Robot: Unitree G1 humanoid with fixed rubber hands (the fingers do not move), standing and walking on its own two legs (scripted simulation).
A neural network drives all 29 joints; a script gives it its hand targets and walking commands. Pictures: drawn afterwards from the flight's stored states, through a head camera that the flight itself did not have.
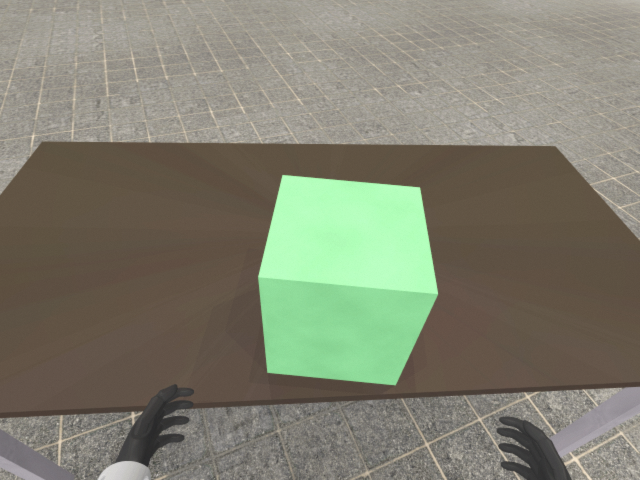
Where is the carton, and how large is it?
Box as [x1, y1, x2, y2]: [258, 175, 437, 384]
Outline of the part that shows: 282,175 258,276 267,372 395,384 437,295 419,187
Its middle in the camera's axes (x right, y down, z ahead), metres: +0.03 +0.07 +0.61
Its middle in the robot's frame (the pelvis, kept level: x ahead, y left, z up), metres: +0.43 +0.01 -0.01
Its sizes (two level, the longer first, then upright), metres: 0.210 0.200 0.250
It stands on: a table, 0.64 m high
